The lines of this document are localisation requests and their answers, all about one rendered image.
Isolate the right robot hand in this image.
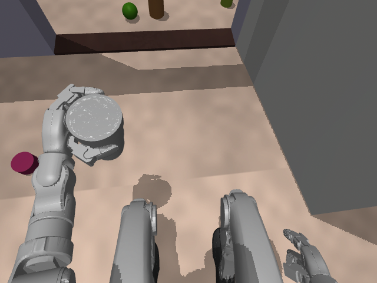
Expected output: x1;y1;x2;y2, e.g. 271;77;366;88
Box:
283;229;331;283

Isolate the left robot arm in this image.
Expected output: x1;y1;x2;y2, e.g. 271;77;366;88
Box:
8;152;76;283

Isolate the left robot hand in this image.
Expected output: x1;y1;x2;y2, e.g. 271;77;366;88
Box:
42;84;119;167

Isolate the right robot foot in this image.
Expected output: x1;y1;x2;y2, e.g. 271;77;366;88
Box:
212;228;235;283

